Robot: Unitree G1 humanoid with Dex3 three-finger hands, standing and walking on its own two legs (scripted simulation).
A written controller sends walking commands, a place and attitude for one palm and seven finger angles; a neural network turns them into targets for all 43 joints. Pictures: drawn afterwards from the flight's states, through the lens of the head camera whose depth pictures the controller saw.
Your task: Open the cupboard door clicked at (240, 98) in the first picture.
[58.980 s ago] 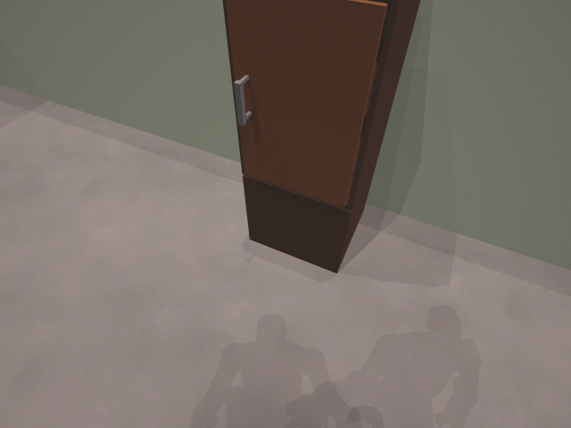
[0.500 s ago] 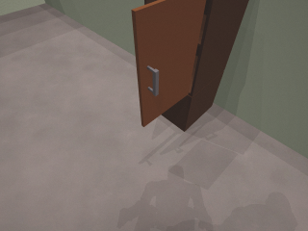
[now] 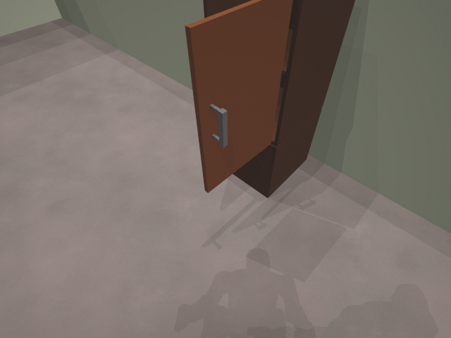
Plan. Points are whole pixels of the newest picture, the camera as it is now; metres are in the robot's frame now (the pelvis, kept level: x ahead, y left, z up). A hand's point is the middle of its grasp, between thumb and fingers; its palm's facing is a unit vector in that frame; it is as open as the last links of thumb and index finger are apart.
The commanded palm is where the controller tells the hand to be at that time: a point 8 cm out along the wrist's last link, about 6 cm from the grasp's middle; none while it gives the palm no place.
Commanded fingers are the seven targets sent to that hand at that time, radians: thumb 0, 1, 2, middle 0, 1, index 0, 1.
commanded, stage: let the arm hang, fingers relaxed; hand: left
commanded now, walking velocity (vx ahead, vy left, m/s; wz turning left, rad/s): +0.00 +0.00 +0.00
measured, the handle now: (218, 125) +0.67 +0.06 -0.04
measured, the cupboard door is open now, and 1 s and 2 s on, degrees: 88 88 88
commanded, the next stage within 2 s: look to check the result in 0.06 s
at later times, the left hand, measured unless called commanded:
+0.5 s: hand out of the picture +0.08 +0.22 -0.16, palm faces +0.03 -0.94 -0.33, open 7.4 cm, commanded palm none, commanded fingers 0.00 0.90 0.90 -0.20 -0.30 -0.20 -0.30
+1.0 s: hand out of the picture +0.10 +0.22 -0.15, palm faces +0.01 -0.95 -0.32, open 7.4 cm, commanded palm none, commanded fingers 0.00 0.90 0.90 -0.20 -0.30 -0.20 -0.30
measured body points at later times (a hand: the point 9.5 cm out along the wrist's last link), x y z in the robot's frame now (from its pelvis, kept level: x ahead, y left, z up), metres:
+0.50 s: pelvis +0.02 -0.01 +0.00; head +0.04 -0.03 +0.45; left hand +0.07 +0.27 -0.13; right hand +0.07 -0.28 -0.16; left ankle +0.00 +0.13 -0.74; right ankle +0.02 -0.10 -0.74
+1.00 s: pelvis +0.03 -0.01 +0.00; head +0.05 -0.03 +0.45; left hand +0.10 +0.27 -0.13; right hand +0.08 -0.29 -0.15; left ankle +0.00 +0.13 -0.74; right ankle +0.02 -0.10 -0.74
